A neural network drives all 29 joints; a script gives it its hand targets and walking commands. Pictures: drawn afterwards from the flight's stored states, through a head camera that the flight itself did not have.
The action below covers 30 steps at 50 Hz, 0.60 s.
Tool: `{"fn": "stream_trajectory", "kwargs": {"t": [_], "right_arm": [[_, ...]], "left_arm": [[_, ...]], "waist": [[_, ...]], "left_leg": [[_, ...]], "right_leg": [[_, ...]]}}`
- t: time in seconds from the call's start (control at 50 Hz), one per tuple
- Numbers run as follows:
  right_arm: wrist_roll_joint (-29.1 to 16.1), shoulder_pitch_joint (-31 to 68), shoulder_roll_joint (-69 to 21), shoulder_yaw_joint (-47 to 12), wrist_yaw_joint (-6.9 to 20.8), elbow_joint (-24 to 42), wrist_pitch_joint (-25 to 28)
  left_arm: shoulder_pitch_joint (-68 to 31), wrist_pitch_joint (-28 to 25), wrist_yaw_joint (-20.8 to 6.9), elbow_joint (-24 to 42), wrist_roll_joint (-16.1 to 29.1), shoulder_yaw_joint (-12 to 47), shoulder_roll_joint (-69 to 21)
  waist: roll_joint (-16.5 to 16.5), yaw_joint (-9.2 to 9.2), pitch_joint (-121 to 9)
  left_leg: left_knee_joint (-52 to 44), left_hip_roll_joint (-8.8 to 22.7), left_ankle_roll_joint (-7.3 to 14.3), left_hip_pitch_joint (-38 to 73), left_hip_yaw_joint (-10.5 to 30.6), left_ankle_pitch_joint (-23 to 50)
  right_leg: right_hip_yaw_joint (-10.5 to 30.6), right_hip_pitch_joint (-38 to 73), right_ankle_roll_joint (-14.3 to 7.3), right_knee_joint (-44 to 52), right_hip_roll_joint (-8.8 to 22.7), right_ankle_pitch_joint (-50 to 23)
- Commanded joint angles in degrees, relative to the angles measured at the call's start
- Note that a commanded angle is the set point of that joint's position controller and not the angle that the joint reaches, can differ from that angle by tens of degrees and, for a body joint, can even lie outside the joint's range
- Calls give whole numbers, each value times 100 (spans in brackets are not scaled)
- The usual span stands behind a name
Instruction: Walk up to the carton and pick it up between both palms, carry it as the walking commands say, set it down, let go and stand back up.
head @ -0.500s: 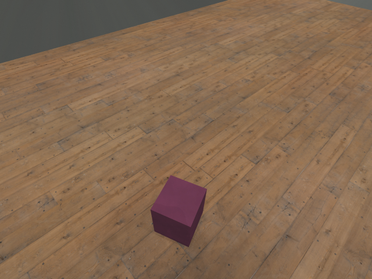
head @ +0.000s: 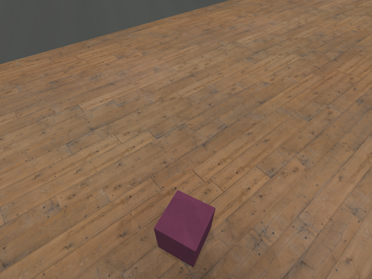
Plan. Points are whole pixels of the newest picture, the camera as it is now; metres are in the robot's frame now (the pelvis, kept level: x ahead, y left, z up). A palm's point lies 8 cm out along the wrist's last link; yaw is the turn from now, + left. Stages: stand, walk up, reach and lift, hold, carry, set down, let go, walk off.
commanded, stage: walk up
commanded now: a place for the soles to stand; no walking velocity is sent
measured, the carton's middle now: (185, 228) +0.48 +0.02 -0.61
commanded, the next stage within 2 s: none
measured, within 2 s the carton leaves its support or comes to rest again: neither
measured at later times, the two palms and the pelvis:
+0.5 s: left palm out of the picture +0.10 +0.23 -0.10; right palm out of the picture +0.08 -0.22 -0.10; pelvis +0.02 +0.01 +0.03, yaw -1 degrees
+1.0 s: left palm out of the picture +0.06 +0.34 -0.11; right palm out of the picture +0.13 -0.20 -0.11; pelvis +0.04 +0.08 +0.01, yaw -9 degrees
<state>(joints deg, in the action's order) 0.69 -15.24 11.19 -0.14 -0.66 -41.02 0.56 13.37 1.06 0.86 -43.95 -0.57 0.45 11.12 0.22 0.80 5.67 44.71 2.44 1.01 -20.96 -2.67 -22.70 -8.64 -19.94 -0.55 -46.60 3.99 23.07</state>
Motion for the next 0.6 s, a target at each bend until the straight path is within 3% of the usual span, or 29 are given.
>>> {"fn": "stream_trajectory", "kwargs": {"t": [0.0,0.02,0.04,0.06,0.1,0.12,0.14,0.16,0.18,0.2,0.32,0.36,0.38,0.42,0.44,0.48,0.52,0.58], "right_arm": [[-64,148,847,159,-78,377,-27],[-95,143,727,91,-54,311,-16],[-67,-46,649,63,-38,190,-18],[-32,-87,619,71,-21,172,-4],[-48,-72,601,79,19,129,52],[-53,2,491,52,43,109,62],[-27,116,587,58,47,91,73],[-30,136,662,62,16,27,81],[-83,60,508,7,27,-33,86],[-71,97,468,-39,14,-70,107],[-39,228,525,-50,25,-246,72],[-43,127,587,-24,13,-307,77],[-18,162,729,-9,-4,-376,88],[-32,38,648,-28,14,-449,74],[-31,-25,658,-47,22,-527,76],[-30,38,578,-92,6,-592,50],[-49,-49,635,-87,11,-692,51],[-49,-91,687,-85,4,-817,51]], "left_arm": [[142,-65,7,542,-32,-13,246],[84,-144,-35,483,-121,-93,391],[73,-197,-64,401,-173,-117,695],[-44,-248,-68,409,-99,-149,645],[46,-287,-37,331,-29,-116,643],[102,-308,-48,242,-17,-121,660],[27,-313,-33,230,-20,-72,537],[37,-292,-37,241,-42,-33,455],[-21,-260,-29,199,-29,-76,555],[-11,-259,-33,207,-26,-73,570],[124,-241,-57,-28,-64,-27,523],[51,-236,-57,-97,-68,-44,639],[51,-249,-57,-61,-69,-5,535],[91,-214,-46,-215,-39,-20,613],[166,-189,-38,-290,-26,-22,738],[64,-179,-44,-294,-67,-34,689],[111,-175,-22,-391,-20,-26,749],[182,-189,-47,-536,-38,-3,730]], "waist": [[-1223,-22,-631],[-667,-4,-275],[-376,-172,-230],[-200,-180,-213],[-123,-207,-676],[2,-162,-752],[-293,-115,-675],[-321,-153,-750],[-122,-176,-588],[-221,-127,-496],[-153,-54,-444],[91,-77,-312],[-212,-23,-405],[4,-79,-286],[35,-117,-290],[-117,-10,-197],[-196,-67,-86],[11,-44,-133]], "left_leg": [[-2039,1162,824,-100,1354,1288],[-1852,783,473,-415,976,921],[-1608,471,219,-146,663,839],[-1398,424,158,254,610,1180],[-1343,436,224,989,667,1810],[-1449,497,218,1120,655,1858],[-1527,490,237,940,634,2066],[-1495,536,255,994,572,2262],[-1647,535,230,809,626,1968],[-1636,539,250,850,623,2120],[-1779,435,170,496,563,1319],[-1816,477,180,543,618,1445],[-1812,434,188,489,544,1589],[-1937,445,181,520,630,1309],[-1987,468,174,474,605,1288],[-2077,414,163,356,580,1066],[-2161,448,212,262,705,1000],[-2173,402,248,320,652,670]], "right_leg": [[657,801,-40,1160,-6,-448],[813,1018,-119,1569,144,-889],[988,701,-211,1879,380,-1275],[1090,455,-292,2000,527,-1585],[861,370,-290,1877,406,-2083],[794,405,-258,1901,391,-1834],[783,611,-210,1886,350,-1667],[769,684,-185,1884,303,-1829],[725,706,-173,1986,272,-1709],[764,669,-186,1936,252,-1725],[788,857,-182,2036,311,-1420],[724,851,-218,2041,305,-1617],[790,945,-203,2088,333,-1542],[759,814,-188,2115,283,-1208],[709,869,-161,2103,252,-1433],[785,851,-172,2190,295,-926],[775,790,-191,2182,261,-922],[901,744,-229,2238,308,-674]]}}
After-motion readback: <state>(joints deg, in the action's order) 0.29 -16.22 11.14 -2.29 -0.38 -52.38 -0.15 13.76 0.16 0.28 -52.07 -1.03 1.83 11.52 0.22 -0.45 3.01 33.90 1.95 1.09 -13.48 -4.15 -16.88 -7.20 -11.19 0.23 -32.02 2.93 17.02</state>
